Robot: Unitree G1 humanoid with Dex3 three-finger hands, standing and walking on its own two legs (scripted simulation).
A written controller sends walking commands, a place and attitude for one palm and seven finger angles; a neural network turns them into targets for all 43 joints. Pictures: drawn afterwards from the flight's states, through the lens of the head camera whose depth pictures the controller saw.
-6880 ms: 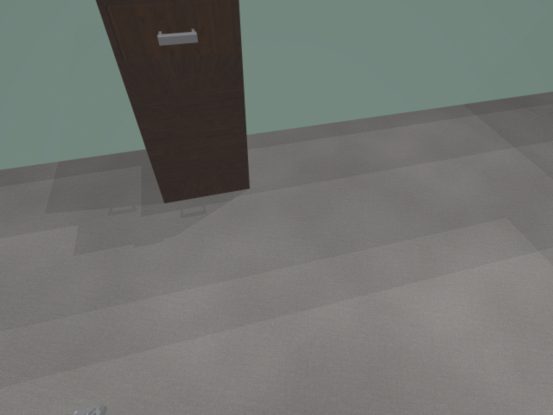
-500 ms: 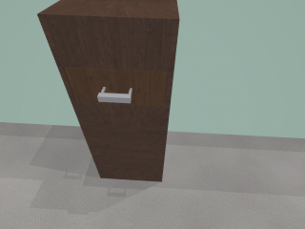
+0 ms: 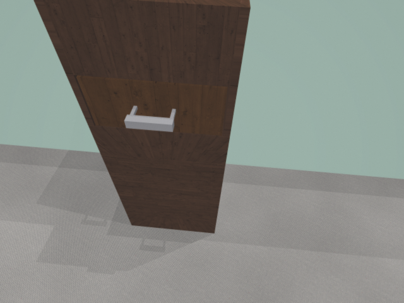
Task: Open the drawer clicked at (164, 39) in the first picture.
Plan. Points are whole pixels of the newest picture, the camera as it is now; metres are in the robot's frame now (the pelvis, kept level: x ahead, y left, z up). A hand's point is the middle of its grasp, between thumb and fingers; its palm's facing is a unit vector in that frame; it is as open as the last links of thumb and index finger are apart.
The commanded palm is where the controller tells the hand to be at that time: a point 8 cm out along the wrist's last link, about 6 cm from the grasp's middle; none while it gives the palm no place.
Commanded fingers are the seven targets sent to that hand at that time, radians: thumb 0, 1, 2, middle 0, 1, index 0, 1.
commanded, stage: come to a stop and stand still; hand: left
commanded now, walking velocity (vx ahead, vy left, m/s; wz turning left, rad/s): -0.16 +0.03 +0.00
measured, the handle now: (152, 117) +0.55 +0.18 +0.04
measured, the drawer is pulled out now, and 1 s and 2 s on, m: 0.00 0.00 0.00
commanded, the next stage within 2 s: look again from close up in 0.98 s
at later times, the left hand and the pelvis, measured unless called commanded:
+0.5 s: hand out of the picture +0.03 +0.19 -0.16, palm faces -0.01 -0.97 -0.25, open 7.3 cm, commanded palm none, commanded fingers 0.00 0.90 0.90 -0.20 -0.30 -0.20 -0.30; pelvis -0.02 +0.00 +0.01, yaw -2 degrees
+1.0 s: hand out of the picture -0.12 +0.14 -0.16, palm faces +0.03 -0.99 -0.14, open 7.4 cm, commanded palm none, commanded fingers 0.00 0.90 0.90 -0.20 -0.30 -0.20 -0.30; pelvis -0.06 -0.01 +0.01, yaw -2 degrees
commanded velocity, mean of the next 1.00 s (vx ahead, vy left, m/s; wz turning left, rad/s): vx -0.03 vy -0.01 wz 0.00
